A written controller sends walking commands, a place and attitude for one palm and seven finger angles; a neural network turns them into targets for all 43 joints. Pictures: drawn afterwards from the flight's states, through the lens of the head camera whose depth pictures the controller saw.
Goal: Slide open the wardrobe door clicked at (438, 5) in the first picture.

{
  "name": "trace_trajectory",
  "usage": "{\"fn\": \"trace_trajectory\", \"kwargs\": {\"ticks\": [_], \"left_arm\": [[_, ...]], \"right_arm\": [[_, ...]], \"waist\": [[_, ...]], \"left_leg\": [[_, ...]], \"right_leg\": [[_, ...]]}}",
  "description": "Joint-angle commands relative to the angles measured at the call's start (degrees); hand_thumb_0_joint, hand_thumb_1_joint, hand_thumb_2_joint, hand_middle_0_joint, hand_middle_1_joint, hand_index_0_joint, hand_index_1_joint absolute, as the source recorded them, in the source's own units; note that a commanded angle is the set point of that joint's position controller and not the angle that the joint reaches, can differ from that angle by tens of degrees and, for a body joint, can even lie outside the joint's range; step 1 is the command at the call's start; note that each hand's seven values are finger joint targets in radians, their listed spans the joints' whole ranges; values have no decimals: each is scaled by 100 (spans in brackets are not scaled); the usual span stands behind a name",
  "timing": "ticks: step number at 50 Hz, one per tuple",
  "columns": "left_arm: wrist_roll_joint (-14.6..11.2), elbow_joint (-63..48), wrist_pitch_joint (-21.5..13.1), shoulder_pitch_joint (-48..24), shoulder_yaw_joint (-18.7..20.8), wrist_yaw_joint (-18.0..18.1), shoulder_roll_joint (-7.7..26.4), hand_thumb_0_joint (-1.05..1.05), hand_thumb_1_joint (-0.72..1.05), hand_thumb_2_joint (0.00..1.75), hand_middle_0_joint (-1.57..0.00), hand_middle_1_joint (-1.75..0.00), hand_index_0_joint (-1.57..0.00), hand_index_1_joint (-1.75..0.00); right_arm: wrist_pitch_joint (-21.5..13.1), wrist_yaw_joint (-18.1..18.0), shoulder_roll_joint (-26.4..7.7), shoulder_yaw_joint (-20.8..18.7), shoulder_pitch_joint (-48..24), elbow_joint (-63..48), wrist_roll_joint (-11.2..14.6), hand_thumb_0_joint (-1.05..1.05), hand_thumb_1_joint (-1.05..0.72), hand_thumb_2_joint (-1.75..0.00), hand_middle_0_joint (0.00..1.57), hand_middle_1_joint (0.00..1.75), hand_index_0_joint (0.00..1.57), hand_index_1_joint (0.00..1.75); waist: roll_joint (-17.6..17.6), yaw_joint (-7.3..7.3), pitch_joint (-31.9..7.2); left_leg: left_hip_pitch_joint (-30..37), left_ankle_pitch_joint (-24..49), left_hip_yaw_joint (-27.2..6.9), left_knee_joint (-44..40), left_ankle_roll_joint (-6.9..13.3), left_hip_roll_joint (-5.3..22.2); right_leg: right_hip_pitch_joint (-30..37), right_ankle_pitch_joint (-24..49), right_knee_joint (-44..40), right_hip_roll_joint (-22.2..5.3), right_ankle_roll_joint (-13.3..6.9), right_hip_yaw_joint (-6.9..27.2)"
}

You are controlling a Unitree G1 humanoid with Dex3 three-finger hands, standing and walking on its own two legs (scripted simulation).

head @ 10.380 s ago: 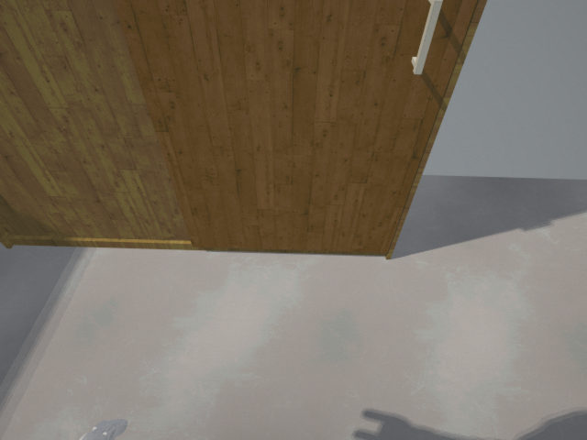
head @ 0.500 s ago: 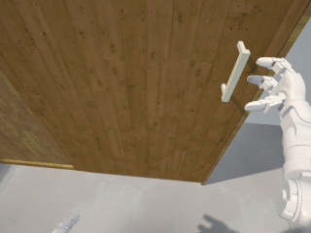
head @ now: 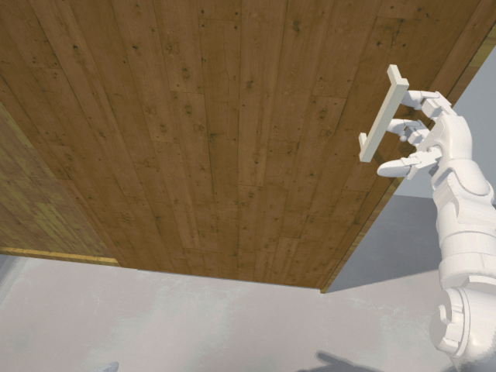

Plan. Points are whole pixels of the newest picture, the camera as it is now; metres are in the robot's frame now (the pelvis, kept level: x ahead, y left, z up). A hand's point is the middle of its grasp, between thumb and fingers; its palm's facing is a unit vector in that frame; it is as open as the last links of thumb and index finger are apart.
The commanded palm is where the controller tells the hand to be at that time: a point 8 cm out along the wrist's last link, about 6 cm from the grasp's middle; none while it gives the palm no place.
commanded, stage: feel for the door with the fingertips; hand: right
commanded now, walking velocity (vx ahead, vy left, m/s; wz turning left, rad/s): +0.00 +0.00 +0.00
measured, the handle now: (378, 117) +0.51 -0.15 +0.16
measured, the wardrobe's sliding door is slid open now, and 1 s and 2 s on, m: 0.00 0.00 0.00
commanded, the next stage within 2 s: slide the fingers in behind the handle in 0.54 s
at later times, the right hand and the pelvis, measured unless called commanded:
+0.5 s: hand (399, 133) +0.46 -0.17 +0.17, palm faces +0.01 +1.00 +0.00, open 14.0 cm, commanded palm +0.44 -0.23 +0.16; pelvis -0.01 +0.01 +0.00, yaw +0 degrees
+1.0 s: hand (394, 136) +0.46 -0.17 +0.16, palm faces -0.02 +1.00 +0.01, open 13.8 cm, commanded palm +0.43 -0.22 +0.16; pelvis -0.02 +0.01 +0.00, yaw +1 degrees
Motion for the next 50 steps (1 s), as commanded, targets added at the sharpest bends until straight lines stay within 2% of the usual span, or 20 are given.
{"fn": "trace_trajectory", "kwargs": {"ticks": [1,2,3,6,8,12,13,18,21,24,25,29,30,33,37,41,44,45,48,50], "left_arm": [[22,-690,-238,123,311,8,777,0,90,90,-20,-30,-20,-30],[11,-733,-230,75,301,-18,729,0,90,90,-20,-30,-20,-30],[7,-764,-223,58,303,-25,720,0,90,90,-20,-30,-20,-30],[4,-827,-210,-10,307,-42,689,0,90,90,-20,-30,-20,-30],[-21,-844,-189,-51,317,-10,715,0,90,90,-20,-30,-20,-30],[-60,-782,-172,-82,258,62,701,0,90,90,-20,-30,-20,-30],[-54,-741,-181,-33,263,78,720,0,90,90,-20,-30,-20,-30],[-68,-658,-248,41,249,114,727,0,90,90,-20,-30,-20,-30],[-46,-573,-296,145,250,117,774,0,90,90,-20,-30,-20,-30],[-48,-480,-295,250,238,122,855,0,90,90,-20,-30,-20,-30],[-40,-481,-306,271,234,108,859,0,90,90,-20,-30,-20,-30],[-4,-483,-300,407,246,75,880,0,90,90,-20,-30,-20,-30],[6,-486,-307,453,254,59,857,0,90,90,-20,-30,-20,-30],[4,-433,-286,576,281,48,902,0,90,90,-20,-30,-20,-30],[-2,-491,-278,606,301,38,913,0,90,90,-20,-30,-20,-30],[-11,-509,-265,610,282,40,928,0,90,90,-20,-30,-20,-30],[-6,-626,-296,532,288,11,888,0,90,90,-20,-30,-20,-30],[-4,-628,-310,531,277,2,877,0,90,90,-20,-30,-20,-30],[-13,-696,-306,488,302,-3,898,0,90,90,-20,-30,-20,-30],[-17,-739,-327,413,313,-5,878,0,90,90,-20,-30,-20,-30]], "right_arm": [[-451,-337,-1569,-494,-2514,-1503,-52,0,50,-30,30,120,30,120],[-472,-387,-1478,-449,-2376,-1537,-110,0,50,-30,30,120,30,120],[-492,-444,-1601,-553,-2284,-1610,-159,0,50,-30,30,120,30,120],[-508,-509,-1291,-290,-2374,-1793,-171,0,50,-30,30,120,30,120],[-472,-526,-1625,-598,-2278,-1843,-158,0,50,-30,30,120,30,120],[-353,-467,-1474,-325,-2732,-1445,-210,0,50,-30,30,120,30,120],[-359,-480,-1613,-420,-2920,-1327,-220,0,50,-30,30,120,30,120],[-498,-280,-1402,-110,-3323,-943,-199,0,50,-30,30,120,30,120],[-601,-166,-1288,-14,-3534,-546,-120,0,50,-30,30,120,30,120],[-603,-136,-1633,-255,-3623,112,-143,0,50,-30,30,120,30,120],[-616,-132,-1610,-201,-3725,199,-175,0,50,-30,30,120,30,120],[-831,-216,-2070,-397,-4057,244,-369,0,50,-30,30,120,30,120],[-924,-215,-1975,-297,-4188,138,-394,0,50,-30,30,120,30,120],[-934,-184,-2033,-321,-4236,392,-386,0,50,-30,30,120,30,120],[-956,-45,-1979,-424,-3898,377,-241,0,50,-30,30,120,30,120],[-920,-9,-1920,-337,-3796,459,-212,0,50,-30,30,120,30,120],[-973,-27,-1864,-389,-3427,72,-206,0,50,-30,30,120,30,120],[-958,-21,-1681,-254,-3424,28,-182,0,50,-30,30,120,30,120],[-919,-60,-1760,-416,-3172,-231,-95,0,50,-30,30,120,30,120],[-901,-110,-1747,-467,-3146,-572,-54,0,50,-30,30,120,30,120]], "waist": [[78,-71,-2023],[23,-86,-2035],[-41,-143,-2036],[150,-75,-1936],[200,-115,-2056],[122,90,-1577],[167,115,-1555],[-11,249,-1728],[156,326,-1688],[425,356,-1531],[311,383,-1519],[25,378,-1786],[-83,403,-1884],[126,509,-1911],[64,385,-2078],[123,402,-1687],[-126,216,-1922],[-108,256,-1871],[257,183,-1908],[180,134,-1994]], "left_leg": [[1747,1947,-303,139,154,-11],[1790,2042,-341,139,145,-23],[1838,2086,-356,151,145,-14],[1845,2107,-344,115,135,-16],[2060,2215,-420,97,116,-24],[1815,1769,-429,-36,101,-1],[1759,1658,-436,-61,97,1],[1642,1564,-461,-49,108,2],[1526,1351,-440,-36,97,17],[1450,1160,-464,-13,69,25],[1407,1100,-492,-4,63,40],[1419,1142,-532,114,68,42],[1389,1210,-523,140,69,30],[1324,1181,-540,134,32,2],[1442,1170,-515,145,61,-18],[1253,815,-461,79,73,-15],[1309,908,-469,118,102,-42],[1247,872,-447,105,102,-48],[1433,947,-434,108,90,-69],[1490,967,-452,95,89,-69]], "right_leg": [[82,2582,-303,-163,151,333],[121,2672,-303,-157,135,300],[84,2713,-304,-159,140,276],[126,2726,-328,-200,114,280],[85,2552,-351,-178,68,208],[-88,1886,-448,-154,25,191],[-116,1764,-439,-139,12,209],[-28,1670,-345,-107,11,223],[-167,1448,-318,-96,14,258],[-535,1191,-290,-79,15,271],[-614,1124,-275,-64,15,261],[-711,1200,-182,-53,20,279],[-634,1295,-166,-52,28,292],[-722,1227,-101,-79,6,296],[-693,1242,-121,-73,13,274],[-828,982,-199,-108,8,299],[-629,1140,-217,-106,30,289],[-602,1111,-232,-116,38,301],[-631,1183,-274,-147,20,298],[-538,1197,-288,-146,22,281]]}}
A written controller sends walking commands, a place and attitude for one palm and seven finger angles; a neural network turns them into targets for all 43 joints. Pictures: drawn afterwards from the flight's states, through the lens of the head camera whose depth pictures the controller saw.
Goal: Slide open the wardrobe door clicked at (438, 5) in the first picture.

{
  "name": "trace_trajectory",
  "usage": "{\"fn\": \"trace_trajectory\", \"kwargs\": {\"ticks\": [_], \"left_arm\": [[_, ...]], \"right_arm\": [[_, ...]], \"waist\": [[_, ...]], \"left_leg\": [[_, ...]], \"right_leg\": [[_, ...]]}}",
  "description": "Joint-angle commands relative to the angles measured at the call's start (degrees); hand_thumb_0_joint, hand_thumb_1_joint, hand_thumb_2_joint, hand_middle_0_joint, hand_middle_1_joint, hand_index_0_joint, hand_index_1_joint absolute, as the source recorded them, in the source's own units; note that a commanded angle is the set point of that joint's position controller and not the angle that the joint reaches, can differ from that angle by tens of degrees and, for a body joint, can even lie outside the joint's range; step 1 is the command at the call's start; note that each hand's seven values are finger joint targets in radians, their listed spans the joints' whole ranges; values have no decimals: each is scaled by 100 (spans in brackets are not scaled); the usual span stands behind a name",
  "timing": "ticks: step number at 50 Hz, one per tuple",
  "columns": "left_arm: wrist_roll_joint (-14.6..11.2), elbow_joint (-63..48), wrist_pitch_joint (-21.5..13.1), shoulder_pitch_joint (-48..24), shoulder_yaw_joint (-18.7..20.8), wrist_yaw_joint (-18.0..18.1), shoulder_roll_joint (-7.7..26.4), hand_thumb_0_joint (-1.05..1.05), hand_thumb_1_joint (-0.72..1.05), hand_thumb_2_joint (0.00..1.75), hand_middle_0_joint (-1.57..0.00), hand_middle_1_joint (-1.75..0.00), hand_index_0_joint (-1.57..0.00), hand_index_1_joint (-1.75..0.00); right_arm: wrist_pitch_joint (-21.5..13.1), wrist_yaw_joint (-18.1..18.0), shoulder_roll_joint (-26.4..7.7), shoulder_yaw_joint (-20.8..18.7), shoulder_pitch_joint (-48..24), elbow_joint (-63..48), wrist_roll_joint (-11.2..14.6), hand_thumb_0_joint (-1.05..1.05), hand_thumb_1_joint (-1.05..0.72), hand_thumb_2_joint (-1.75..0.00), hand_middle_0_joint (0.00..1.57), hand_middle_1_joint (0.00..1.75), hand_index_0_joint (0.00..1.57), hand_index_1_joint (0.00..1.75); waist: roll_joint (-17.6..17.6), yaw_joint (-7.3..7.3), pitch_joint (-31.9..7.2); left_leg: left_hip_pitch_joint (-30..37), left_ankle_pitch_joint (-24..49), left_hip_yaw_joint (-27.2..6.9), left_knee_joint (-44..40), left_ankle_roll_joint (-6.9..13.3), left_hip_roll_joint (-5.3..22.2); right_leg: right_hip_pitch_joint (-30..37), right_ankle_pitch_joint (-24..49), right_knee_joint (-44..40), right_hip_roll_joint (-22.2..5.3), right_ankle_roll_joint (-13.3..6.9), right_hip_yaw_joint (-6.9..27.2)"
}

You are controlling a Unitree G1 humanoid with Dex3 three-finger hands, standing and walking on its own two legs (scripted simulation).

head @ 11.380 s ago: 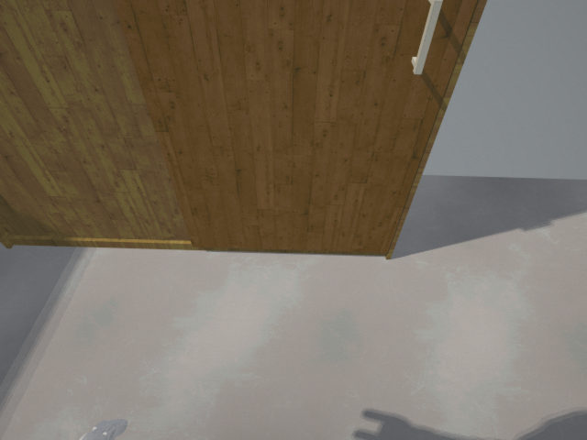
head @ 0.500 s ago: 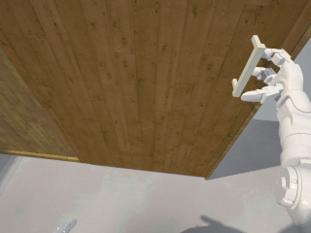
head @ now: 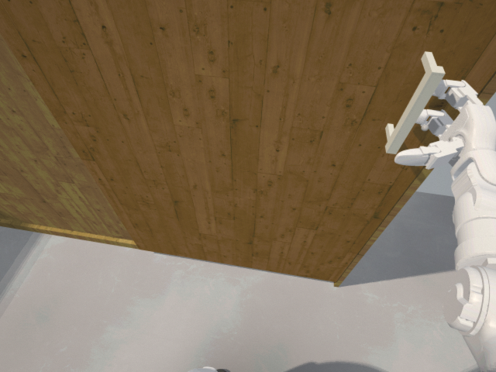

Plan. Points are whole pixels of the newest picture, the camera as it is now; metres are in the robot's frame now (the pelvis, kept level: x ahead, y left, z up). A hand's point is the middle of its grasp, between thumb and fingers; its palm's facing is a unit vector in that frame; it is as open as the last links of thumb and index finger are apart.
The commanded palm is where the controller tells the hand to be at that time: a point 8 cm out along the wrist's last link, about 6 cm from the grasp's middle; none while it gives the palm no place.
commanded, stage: slide the fingers in behind the handle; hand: right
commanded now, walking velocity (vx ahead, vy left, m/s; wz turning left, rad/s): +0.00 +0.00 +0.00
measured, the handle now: (408, 107) +0.52 -0.17 +0.16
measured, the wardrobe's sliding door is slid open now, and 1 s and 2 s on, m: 0.00 0.00 0.00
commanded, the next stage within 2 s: grip the handle and tug to test in 1.46 s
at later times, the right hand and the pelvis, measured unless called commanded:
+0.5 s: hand (411, 129) +0.47 -0.17 +0.16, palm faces +0.00 +1.00 +0.02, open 14.0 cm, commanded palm +0.44 -0.21 +0.17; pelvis +0.02 -0.01 +0.00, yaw -1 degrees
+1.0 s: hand (394, 125) +0.47 -0.14 +0.16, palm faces +0.02 +1.00 +0.01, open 14.0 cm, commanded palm +0.44 -0.20 +0.17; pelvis +0.01 +0.00 +0.00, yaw -1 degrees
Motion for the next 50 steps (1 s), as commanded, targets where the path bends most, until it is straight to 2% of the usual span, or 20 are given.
{"fn": "trace_trajectory", "kwargs": {"ticks": [1,5,10,11,14,16,19,22,27,28,29,30,31,34,37,38,39,41,45,50], "left_arm": [[-42,-734,-253,40,348,68,835,0,90,90,-20,-30,-20,-30],[-32,-712,-297,-37,334,55,748,0,90,90,-20,-30,-20,-30],[-46,-691,-268,-106,327,63,723,0,90,90,-20,-30,-20,-30],[-38,-701,-243,-109,333,67,728,0,90,90,-20,-30,-20,-30],[-52,-776,-259,-227,331,33,654,0,90,90,-20,-30,-20,-30],[-36,-754,-241,-220,345,17,644,0,90,90,-20,-30,-20,-30],[-61,-718,-170,-277,352,19,665,0,90,90,-20,-30,-20,-30],[-43,-755,-147,-367,341,-2,611,0,90,90,-20,-30,-20,-30],[21,-778,-129,-421,354,-61,528,0,90,90,-20,-30,-20,-30],[19,-760,-122,-412,359,-61,531,0,90,90,-20,-30,-20,-30],[10,-747,-105,-448,341,-59,523,0,90,90,-20,-30,-20,-30],[10,-715,-91,-430,346,-52,533,0,90,90,-20,-30,-20,-30],[17,-718,-51,-434,348,-37,579,0,90,90,-20,-30,-20,-30],[-16,-757,-6,-537,307,4,552,0,90,90,-20,-30,-20,-30],[-8,-788,-37,-564,291,22,513,0,90,90,-20,-30,-20,-30],[-18,-779,-52,-575,276,27,506,0,90,90,-20,-30,-20,-30],[-10,-736,-68,-524,283,42,522,0,90,90,-20,-30,-20,-30],[-10,-750,-92,-514,293,60,541,0,90,90,-20,-30,-20,-30],[-31,-614,-168,-475,272,86,566,0,90,90,-20,-30,-20,-30],[7,-548,-220,-351,264,68,581,0,90,90,-20,-30,-20,-30]], "right_arm": [[-301,-100,-1297,-192,-2443,-1879,177,0,50,-30,30,120,30,120],[-281,-283,-1177,-133,-2537,-2397,92,0,50,-30,30,120,30,120],[11,-369,-921,-47,-2231,-2242,99,0,50,-30,30,120,30,120],[38,-376,-975,-44,-2314,-2386,74,0,50,-30,30,120,30,120],[145,-362,-520,264,-2106,-2741,79,0,50,-30,30,120,30,120],[221,-374,-266,424,-2057,-2767,133,0,50,-30,30,120,30,120],[416,-421,-300,281,-1946,-2525,196,0,50,-30,30,120,30,120],[437,-558,-154,433,-2196,-2937,119,0,50,-30,30,120,30,120],[295,-814,-52,420,-2059,-3521,59,0,50,-30,30,120,30,120],[303,-847,-126,311,-1901,-3439,68,0,50,-30,30,120,30,120],[327,-843,-46,391,-1889,-3400,63,0,50,-30,30,120,30,120],[389,-860,-48,333,-1821,-3159,69,0,50,-30,30,120,30,120],[428,-883,-277,163,-1703,-3049,37,0,50,-30,30,120,30,120],[569,-916,-270,245,-1887,-2856,-77,0,50,-30,30,120,30,120],[500,-930,-146,382,-2127,-3011,-98,0,50,-30,30,120,30,120],[459,-903,-48,510,-2297,-3025,-77,0,50,-30,30,120,30,120],[411,-908,-177,370,-2351,-2937,-40,0,50,-30,30,120,30,120],[317,-862,-24,510,-2411,-2938,13,0,50,-30,30,120,30,120],[287,-842,11,541,-2637,-2321,31,0,50,-30,30,120,30,120],[140,-953,-305,315,-2856,-1908,-113,0,50,-30,30,120,30,120]], "waist": [[-16,-161,-2031],[-203,-144,-2016],[47,-152,-1781],[-13,-159,-1869],[-357,-232,-2089],[-161,-179,-2055],[341,-170,-1779],[-122,-203,-1948],[-221,-332,-2495],[42,-355,-2491],[22,-325,-2333],[295,-292,-2145],[501,-326,-2034],[302,-291,-1696],[-74,-300,-1883],[-137,-228,-1870],[81,-235,-1924],[305,-191,-1987],[330,-101,-1600],[215,-153,-1654]], "left_leg": [[1982,919,-335,-93,44,-4],[1959,1240,-316,-98,47,-30],[1971,1504,-269,-119,49,-34],[2050,1599,-268,-109,56,-16],[1991,1890,-247,-61,73,-19],[1914,1999,-218,-74,63,-32],[1976,1971,-191,-100,42,-38],[1933,2008,-208,-59,64,-10],[2197,2435,-219,34,69,-20],[2318,2543,-223,36,59,-28],[2308,2531,-226,19,55,-25],[2316,2468,-205,-20,41,-29],[2429,2421,-210,-41,46,-19],[2336,2061,-235,-115,50,13],[2297,1966,-255,-130,86,21],[2238,1891,-273,-168,83,11],[2314,1851,-265,-172,84,2],[2338,1787,-250,-173,79,-11],[2094,1351,-283,-264,50,5],[2133,1170,-335,-230,58,40]], "right_leg": [[62,1324,-593,-106,-8,376],[342,1709,-607,-110,31,396],[391,1962,-629,-124,44,380],[463,2097,-614,-126,43,366],[849,2804,-553,-139,117,406],[979,3104,-490,-169,135,431],[698,2703,-557,-149,102,406],[908,2982,-524,-127,134,429],[1275,3835,-424,-156,242,476],[1199,3856,-426,-167,226,459],[1102,3726,-451,-160,210,427],[950,3467,-498,-152,180,406],[752,3195,-541,-142,126,383],[526,2486,-693,-74,77,328],[730,2515,-675,-67,86,347],[764,2380,-677,-63,85,342],[716,2287,-686,-59,81,369],[747,2233,-695,-77,61,395],[469,1603,-751,-35,33,371],[238,1416,-753,5,24,359]]}}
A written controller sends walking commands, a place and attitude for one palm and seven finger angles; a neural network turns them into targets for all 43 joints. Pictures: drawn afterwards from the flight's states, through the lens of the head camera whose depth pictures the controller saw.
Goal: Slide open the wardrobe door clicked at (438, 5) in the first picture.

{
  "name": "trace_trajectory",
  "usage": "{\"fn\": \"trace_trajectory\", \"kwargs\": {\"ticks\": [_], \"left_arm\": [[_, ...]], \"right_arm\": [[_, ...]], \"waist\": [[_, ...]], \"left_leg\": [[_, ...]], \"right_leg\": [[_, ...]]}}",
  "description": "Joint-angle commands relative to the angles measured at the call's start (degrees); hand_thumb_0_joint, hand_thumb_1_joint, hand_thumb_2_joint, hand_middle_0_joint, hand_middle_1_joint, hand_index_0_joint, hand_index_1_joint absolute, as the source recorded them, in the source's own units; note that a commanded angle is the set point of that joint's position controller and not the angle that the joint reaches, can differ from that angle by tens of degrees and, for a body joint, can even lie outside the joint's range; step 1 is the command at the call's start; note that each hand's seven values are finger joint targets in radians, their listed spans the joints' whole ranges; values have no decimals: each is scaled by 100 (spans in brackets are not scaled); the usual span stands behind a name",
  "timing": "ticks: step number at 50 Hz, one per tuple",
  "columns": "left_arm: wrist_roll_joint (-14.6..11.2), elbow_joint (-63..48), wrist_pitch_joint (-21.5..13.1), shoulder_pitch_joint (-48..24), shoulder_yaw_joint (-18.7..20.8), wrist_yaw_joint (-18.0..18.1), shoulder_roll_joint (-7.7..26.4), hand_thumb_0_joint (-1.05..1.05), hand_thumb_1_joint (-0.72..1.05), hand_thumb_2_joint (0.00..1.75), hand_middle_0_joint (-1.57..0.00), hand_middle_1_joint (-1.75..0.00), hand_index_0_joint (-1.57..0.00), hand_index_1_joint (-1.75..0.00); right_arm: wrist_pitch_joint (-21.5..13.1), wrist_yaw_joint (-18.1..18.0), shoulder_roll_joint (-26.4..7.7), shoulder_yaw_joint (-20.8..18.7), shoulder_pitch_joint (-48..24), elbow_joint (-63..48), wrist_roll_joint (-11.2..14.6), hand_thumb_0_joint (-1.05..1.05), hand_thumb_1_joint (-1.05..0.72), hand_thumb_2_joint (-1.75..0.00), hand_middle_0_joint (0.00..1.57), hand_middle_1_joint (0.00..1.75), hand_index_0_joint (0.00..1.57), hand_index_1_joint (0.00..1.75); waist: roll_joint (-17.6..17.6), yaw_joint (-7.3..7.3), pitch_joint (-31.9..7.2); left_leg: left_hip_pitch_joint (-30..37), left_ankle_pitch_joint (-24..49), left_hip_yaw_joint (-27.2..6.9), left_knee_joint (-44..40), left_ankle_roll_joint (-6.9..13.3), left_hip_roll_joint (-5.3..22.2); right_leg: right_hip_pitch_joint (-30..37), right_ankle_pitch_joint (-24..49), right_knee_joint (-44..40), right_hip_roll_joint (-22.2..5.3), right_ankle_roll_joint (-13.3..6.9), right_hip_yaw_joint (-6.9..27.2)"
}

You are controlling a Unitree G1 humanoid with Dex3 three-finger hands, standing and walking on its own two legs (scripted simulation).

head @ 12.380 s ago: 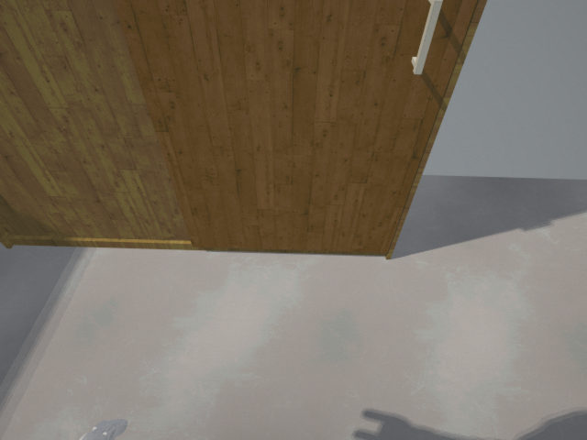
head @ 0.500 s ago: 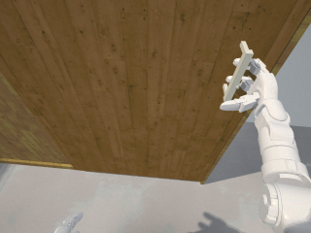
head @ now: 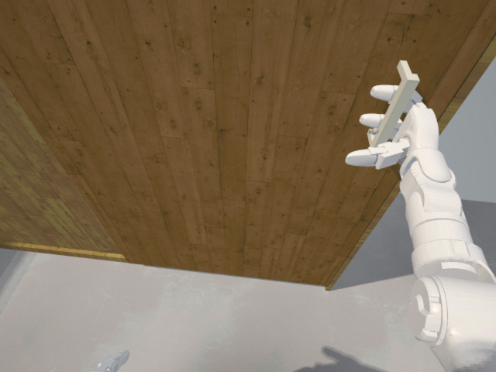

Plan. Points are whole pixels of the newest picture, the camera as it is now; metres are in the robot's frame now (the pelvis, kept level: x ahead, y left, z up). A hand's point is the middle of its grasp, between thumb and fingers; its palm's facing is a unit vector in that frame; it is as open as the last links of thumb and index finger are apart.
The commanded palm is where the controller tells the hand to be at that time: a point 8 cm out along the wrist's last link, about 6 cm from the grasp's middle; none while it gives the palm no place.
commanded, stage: slide the fingers in behind the handle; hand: right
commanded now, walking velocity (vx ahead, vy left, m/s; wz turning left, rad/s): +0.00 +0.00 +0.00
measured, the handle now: (387, 112) +0.52 -0.17 +0.16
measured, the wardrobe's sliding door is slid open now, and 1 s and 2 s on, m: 0.00 0.00 0.00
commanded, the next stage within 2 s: grip the handle and tug to test in 0.46 s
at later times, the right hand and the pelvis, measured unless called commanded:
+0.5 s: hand (379, 130) +0.47 -0.15 +0.16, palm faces +0.01 +1.00 +0.01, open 13.9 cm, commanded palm +0.44 -0.19 +0.16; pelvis +0.00 +0.00 +0.00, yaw +1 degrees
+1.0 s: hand (389, 134) +0.46 -0.16 +0.17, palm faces +0.01 +1.00 +0.00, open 9.7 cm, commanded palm +0.43 -0.20 +0.16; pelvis +0.00 -0.01 +0.00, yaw +0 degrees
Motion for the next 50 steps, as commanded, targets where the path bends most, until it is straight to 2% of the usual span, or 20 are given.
{"fn": "trace_trajectory", "kwargs": {"ticks": [1,4,6,7,12,13,15,16,20,21,23,27,28,31,34,37,41,45,47,50], "left_arm": [[9,-596,-278,219,292,42,784,0,90,90,-20,-30,-20,-30],[6,-629,-319,247,293,30,752,0,90,90,-20,-30,-20,-30],[8,-646,-311,306,330,21,809,0,90,90,-20,-30,-20,-30],[-9,-680,-312,255,320,19,791,0,90,90,-20,-30,-20,-30],[-41,-641,-334,272,317,36,812,0,90,90,-20,-30,-20,-30],[-34,-628,-341,318,323,39,827,0,90,90,-20,-30,-20,-30],[-43,-625,-347,304,309,43,808,0,90,90,-20,-30,-20,-30],[-30,-598,-347,350,326,49,831,0,90,90,-20,-30,-20,-30],[-16,-620,-394,357,328,25,808,0,90,90,-20,-30,-20,-30],[-3,-611,-379,406,340,19,827,0,90,90,-20,-30,-20,-30],[-7,-682,-389,344,347,-12,808,0,90,90,-20,-30,-20,-30],[-32,-693,-380,265,349,-37,778,0,90,90,-20,-30,-20,-30],[-19,-687,-379,277,368,-46,780,0,90,90,-20,-30,-20,-30],[-18,-663,-297,281,349,-19,841,0,90,90,-20,-30,-20,-30],[-30,-779,-297,144,335,-27,766,0,90,90,-20,-30,-20,-30],[-7,-782,-294,156,349,-23,747,0,90,90,-20,-30,-20,-30],[-12,-770,-272,118,343,-2,779,0,90,90,-20,-30,-20,-30],[-43,-793,-283,28,321,-11,724,0,90,90,-20,-30,-20,-30],[-54,-764,-280,16,312,-1,727,0,90,90,-20,-30,-20,-30],[-29,-724,-291,62,332,14,757,0,90,90,-20,-30,-20,-30]], "right_arm": [[-538,-72,-1508,-472,-2883,-986,-22,0,50,-30,30,120,30,120],[-706,-1,-1386,-348,-3011,-1027,-16,0,50,-30,30,120,30,120],[-789,56,-1612,-522,-2817,-1026,-17,0,50,-30,30,120,30,120],[-833,90,-1563,-448,-2909,-1228,10,0,50,-30,30,120,30,120],[-761,164,-1486,-360,-3053,-1010,51,0,50,-30,30,120,30,120],[-734,156,-1628,-510,-2901,-915,46,0,50,-30,30,120,30,120],[-699,171,-1444,-334,-3070,-917,61,0,50,-30,30,120,30,120],[-715,156,-1569,-409,-3131,-874,41,0,50,-30,30,120,30,120],[-796,177,-1500,-376,-3072,-1059,51,0,50,-30,30,120,30,120],[-815,176,-1584,-448,-2988,-1026,55,0,50,-30,30,120,30,120],[-841,205,-1476,-418,-2822,-1313,98,0,50,-30,30,120,30,120],[-769,217,-1222,-194,-2765,-1529,110,0,50,-30,30,120,30,120],[-728,192,-1220,-244,-2655,-1574,115,0,50,-30,30,120,30,120],[-517,117,-1536,-568,-2358,-1168,127,0,36,-36,32,122,32,122],[-467,94,-1239,-308,-2525,-1547,82,0,22,-42,33,124,33,124],[-586,50,-1350,-361,-2607,-1906,58,0,8,-48,35,126,35,126],[-537,121,-1366,-420,-2354,-1742,123,0,-11,-56,36,129,36,129],[-422,213,-976,-78,-2295,-1845,118,0,-29,-64,38,131,38,131],[-370,213,-839,115,-2583,-1861,112,0,-39,-68,40,133,40,133],[-298,145,-952,-108,-2528,-1577,175,0,-53,-74,41,135,41,135]], "waist": [[262,-4,-1958],[237,45,-2148],[366,5,-2257],[121,-6,-2346],[107,121,-1897],[261,54,-1924],[149,133,-1886],[263,152,-1861],[0,104,-2149],[215,81,-2221],[105,10,-2419],[-104,49,-2178],[16,16,-2226],[438,-32,-1858],[44,-33,-1933],[45,-42,-2246],[288,-55,-2119],[-62,-44,-1991],[-83,55,-1833],[287,34,-1843]], "left_leg": [[1767,1287,-427,-15,42,24],[1918,1552,-462,36,22,22],[1999,1650,-460,75,29,4],[2021,1677,-483,77,30,8],[1735,1310,-486,-54,11,1],[1802,1297,-468,-42,17,-6],[1695,1189,-482,-77,6,-2],[1704,1179,-471,-74,4,7],[1742,1376,-481,-9,18,-12],[1859,1487,-460,26,23,-12],[1973,1710,-473,75,26,-20],[1736,1808,-425,60,37,-35],[1766,1824,-404,66,35,-41],[1825,1627,-386,0,25,-20],[1752,1653,-411,11,35,-11],[1885,1909,-422,64,45,-23],[1993,1923,-422,40,42,-14],[1745,1881,-367,26,67,-18],[1532,1685,-339,-22,66,-18],[1559,1537,-332,-35,60,-35]], "right_leg": [[-361,1404,-396,-27,-25,266],[-361,1518,-373,-19,-25,218],[-345,1646,-337,-43,-37,219],[-306,1649,-352,-30,-28,201],[-418,1262,-395,-42,-53,194],[-471,1268,-411,-41,-53,212],[-450,1153,-404,-31,-55,199],[-471,1180,-396,-49,-59,218],[-327,1364,-353,-34,-39,203],[-346,1492,-338,-47,-40,225],[-262,1665,-327,-35,-34,193],[-92,1894,-312,-62,-12,205],[-69,1933,-315,-65,-6,215],[-395,1649,-397,-75,-23,213],[-231,1709,-402,-56,-18,176],[-15,2038,-332,-68,-11,212],[-123,1983,-362,-79,-10,197],[49,2093,-374,-75,30,215],[106,1989,-382,-85,36,274],[13,1788,-398,-83,20,293]]}}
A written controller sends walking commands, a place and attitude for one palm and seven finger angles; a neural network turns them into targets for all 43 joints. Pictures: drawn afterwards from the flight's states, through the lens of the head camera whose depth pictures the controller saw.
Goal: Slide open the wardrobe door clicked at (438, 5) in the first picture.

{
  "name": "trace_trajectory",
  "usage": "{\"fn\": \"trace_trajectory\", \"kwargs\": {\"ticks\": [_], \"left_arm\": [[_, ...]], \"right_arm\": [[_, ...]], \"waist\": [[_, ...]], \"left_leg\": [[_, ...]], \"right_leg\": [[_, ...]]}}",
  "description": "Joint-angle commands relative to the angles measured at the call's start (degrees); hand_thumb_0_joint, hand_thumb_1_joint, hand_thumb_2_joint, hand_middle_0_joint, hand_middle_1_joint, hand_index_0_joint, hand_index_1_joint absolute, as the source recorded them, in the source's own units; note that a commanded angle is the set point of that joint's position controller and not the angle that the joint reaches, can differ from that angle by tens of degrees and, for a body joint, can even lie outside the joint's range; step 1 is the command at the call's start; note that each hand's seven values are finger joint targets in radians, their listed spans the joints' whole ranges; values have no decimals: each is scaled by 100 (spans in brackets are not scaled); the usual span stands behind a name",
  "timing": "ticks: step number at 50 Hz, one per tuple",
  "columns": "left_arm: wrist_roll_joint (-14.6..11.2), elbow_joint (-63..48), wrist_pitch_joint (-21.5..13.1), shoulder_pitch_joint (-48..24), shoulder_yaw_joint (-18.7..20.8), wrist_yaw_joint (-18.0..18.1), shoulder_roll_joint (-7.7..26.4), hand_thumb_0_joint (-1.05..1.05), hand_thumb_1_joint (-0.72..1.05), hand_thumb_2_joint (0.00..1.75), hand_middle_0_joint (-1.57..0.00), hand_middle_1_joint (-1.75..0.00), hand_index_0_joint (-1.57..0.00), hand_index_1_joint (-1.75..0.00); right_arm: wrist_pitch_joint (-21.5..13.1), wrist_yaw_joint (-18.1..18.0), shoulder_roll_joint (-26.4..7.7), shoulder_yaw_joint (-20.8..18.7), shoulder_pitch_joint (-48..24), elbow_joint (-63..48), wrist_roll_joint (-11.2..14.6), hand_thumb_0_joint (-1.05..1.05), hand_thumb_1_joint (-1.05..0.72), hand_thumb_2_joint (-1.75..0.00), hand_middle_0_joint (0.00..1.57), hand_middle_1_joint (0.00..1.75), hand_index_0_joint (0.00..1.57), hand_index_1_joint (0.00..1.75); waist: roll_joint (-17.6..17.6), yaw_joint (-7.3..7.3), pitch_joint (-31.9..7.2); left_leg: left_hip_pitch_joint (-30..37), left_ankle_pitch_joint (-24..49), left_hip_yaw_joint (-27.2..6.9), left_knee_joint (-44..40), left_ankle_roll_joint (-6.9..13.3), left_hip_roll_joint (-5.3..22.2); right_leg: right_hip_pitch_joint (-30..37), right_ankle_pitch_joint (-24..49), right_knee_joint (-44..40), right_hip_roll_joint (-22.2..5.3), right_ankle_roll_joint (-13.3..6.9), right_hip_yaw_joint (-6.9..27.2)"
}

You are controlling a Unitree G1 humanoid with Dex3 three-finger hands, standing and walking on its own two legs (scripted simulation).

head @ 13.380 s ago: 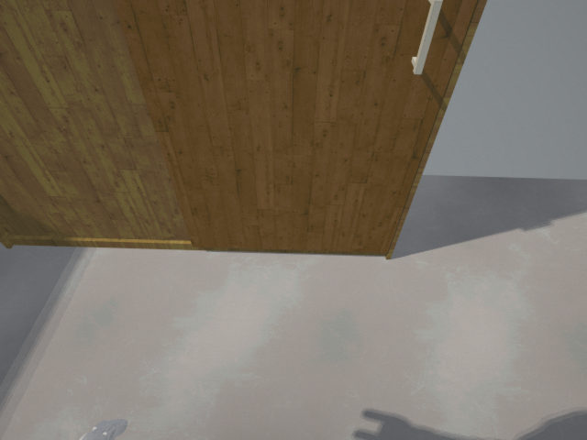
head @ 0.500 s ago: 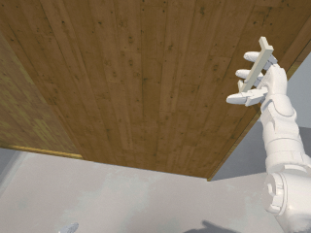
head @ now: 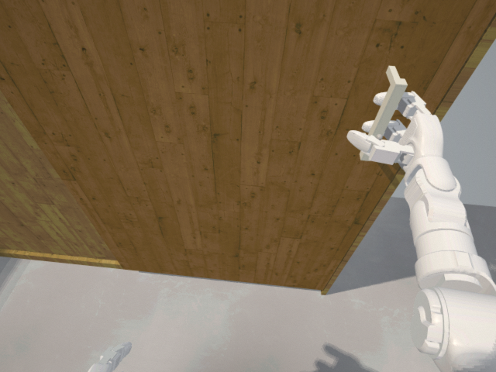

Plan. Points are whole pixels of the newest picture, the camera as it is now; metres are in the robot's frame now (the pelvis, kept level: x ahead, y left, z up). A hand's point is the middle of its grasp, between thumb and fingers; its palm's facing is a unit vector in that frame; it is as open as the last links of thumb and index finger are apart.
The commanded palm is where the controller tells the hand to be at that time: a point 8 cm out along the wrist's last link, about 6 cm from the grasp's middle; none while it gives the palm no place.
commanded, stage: grip the handle and tug to test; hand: right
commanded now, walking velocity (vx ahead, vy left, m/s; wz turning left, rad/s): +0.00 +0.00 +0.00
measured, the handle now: (378, 116) +0.51 -0.17 +0.16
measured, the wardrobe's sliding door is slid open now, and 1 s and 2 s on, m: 0.00 0.00 0.06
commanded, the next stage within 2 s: tug the door sideways, standing still in 0.98 s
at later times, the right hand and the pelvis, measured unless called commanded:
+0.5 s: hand (370, 135) +0.46 -0.14 +0.16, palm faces +0.01 +1.00 +0.01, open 5.3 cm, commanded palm +0.42 -0.19 +0.16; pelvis +0.00 +0.00 +0.00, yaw +1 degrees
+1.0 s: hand (369, 137) +0.45 -0.14 +0.16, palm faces +0.02 +1.00 +0.01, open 5.6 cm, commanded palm +0.40 -0.19 +0.16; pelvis +0.03 +0.00 +0.00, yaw +3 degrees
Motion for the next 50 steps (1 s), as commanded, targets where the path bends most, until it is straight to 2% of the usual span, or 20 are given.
{"fn": "trace_trajectory", "kwargs": {"ticks": [1,4,8,10,16,17,19,21,23,26,27,33,36,39,40,41,42,46,48,50], "left_arm": [[-12,-595,-220,116,301,82,801,0,90,90,-20,-30,-20,-30],[-15,-584,-236,90,275,71,747,0,90,90,-20,-30,-20,-30],[22,-573,-241,145,290,45,741,0,90,90,-20,-30,-20,-30],[29,-567,-255,143,294,26,723,0,90,90,-20,-30,-20,-30],[34,-562,-214,171,316,26,746,0,90,90,-20,-30,-20,-30],[39,-581,-214,145,308,28,736,0,90,90,-20,-30,-20,-30],[24,-571,-213,125,306,32,717,0,90,90,-20,-30,-20,-30],[47,-582,-199,158,324,40,766,0,90,90,-20,-30,-20,-30],[18,-619,-213,81,301,33,717,0,90,90,-20,-30,-20,-30],[32,-624,-229,77,311,27,731,0,90,90,-20,-30,-20,-30],[35,-622,-232,92,326,28,739,0,90,90,-20,-30,-20,-30],[3,-758,-226,-82,337,11,692,0,90,90,-20,-30,-20,-30],[6,-803,-194,-125,364,11,727,0,90,90,-20,-30,-20,-30],[-21,-864,-165,-231,358,4,683,0,90,90,-20,-30,-20,-30],[-18,-901,-159,-278,344,-3,673,0,90,90,-20,-30,-20,-30],[-23,-904,-128,-278,367,5,700,0,90,90,-20,-30,-20,-30],[-33,-931,-119,-331,352,-4,662,0,90,90,-20,-30,-20,-30],[-24,-1051,-58,-442,373,-23,655,0,90,90,-20,-30,-20,-30],[-27,-1083,-60,-502,374,-45,604,0,90,90,-20,-30,-20,-30],[-21,-1089,-36,-528,374,-50,613,0,90,90,-20,-30,-20,-30]], "right_arm": [[-304,37,-1063,-222,-2758,-1146,114,0,-57,-76,42,135,42,135],[-357,42,-896,-48,-3018,-1226,74,0,-71,-82,43,137,43,137],[-470,-71,-1050,-204,-2932,-1347,22,0,-90,-90,45,140,45,140],[-479,-93,-880,-95,-2992,-1366,27,0,-90,-90,45,140,45,140],[-446,-137,-1024,-193,-2877,-1390,-34,0,-90,-90,45,140,45,140],[-439,-151,-1071,-252,-2856,-1428,-43,0,-90,-90,45,140,45,140],[-399,-134,-912,-171,-2809,-1373,14,0,-90,-90,45,140,45,140],[-431,-133,-1262,-475,-2609,-1485,26,0,-90,-90,45,140,45,140],[-440,-97,-971,-219,-2671,-1633,39,0,-90,-90,45,140,45,140],[-461,-110,-963,-205,-2624,-1663,21,0,-90,-90,45,140,45,140],[-472,-136,-1200,-436,-2486,-1716,24,0,-90,-90,45,140,45,140],[-408,-56,-869,-214,-1999,-2259,77,0,-90,-90,45,140,45,140],[-315,-49,-1041,-402,-1602,-2443,113,0,-90,-90,45,140,45,140],[-178,-27,-1014,-440,-1229,-2762,129,0,-90,-90,45,140,45,140],[-121,-3,-813,-266,-1224,-2918,155,0,-90,-90,45,140,45,140],[-75,-25,-990,-413,-1076,-2935,140,0,-90,-90,45,140,45,140],[-27,-21,-773,-225,-1051,-3115,141,0,-90,-90,45,140,45,140],[171,-56,-905,-438,-386,-3712,181,0,-90,-90,45,140,45,140],[265,-77,-640,-266,-242,-4048,205,0,-90,-90,45,140,45,140],[379,-97,-658,-351,73,-4109,231,0,-90,-90,45,140,45,140]], "waist": [[453,90,-1854],[64,108,-1868],[131,48,-2075],[125,77,-2028],[239,42,-1989],[94,20,-2012],[148,48,-1969],[352,-63,-2155],[162,-8,-2077],[52,-27,-1995],[188,-77,-2099],[-19,-165,-2269],[302,-238,-2281],[93,-318,-2283],[12,-295,-2271],[213,-322,-2268],[24,-293,-2223],[-42,-468,-2474],[-70,-434,-2475],[219,-453,-2375]], "left_leg": [[1634,1560,-299,5,93,-23],[1528,1604,-301,48,107,-10],[1625,1798,-293,112,106,-27],[1580,1838,-287,107,104,-40],[1659,1825,-281,85,106,-37],[1671,1870,-298,85,107,-35],[1702,1915,-309,50,98,-41],[1941,1973,-307,74,107,-38],[1865,1958,-309,45,103,-36],[1814,1917,-309,27,123,-36],[1921,2002,-319,41,114,-44],[2112,2326,-353,44,108,-30],[2342,2491,-341,39,105,-23],[2417,2751,-361,48,110,-14],[2410,2764,-355,34,104,-9],[2475,2778,-342,40,111,-5],[2437,2882,-335,44,111,-4],[2706,3264,-338,97,128,17],[2677,3476,-323,100,114,9],[2745,3580,-305,96,105,10]], "right_leg": [[-94,1835,-385,-92,39,319],[-43,1929,-375,-72,86,317],[31,2234,-326,-87,109,337],[72,2323,-329,-96,131,341],[17,2331,-354,-114,118,342],[36,2357,-366,-109,118,321],[33,2312,-377,-104,110,281],[-19,2391,-395,-118,109,304],[45,2352,-417,-105,112,279],[86,2388,-411,-113,107,277],[74,2429,-405,-115,97,278],[246,2803,-405,-129,106,191],[173,2865,-427,-146,81,158],[256,3154,-428,-147,93,110],[283,3136,-442,-133,104,102],[254,3172,-428,-161,91,110],[321,3338,-450,-161,110,115],[465,3846,-399,-170,148,83],[606,4126,-383,-182,170,91],[557,4097,-400,-197,159,83]]}}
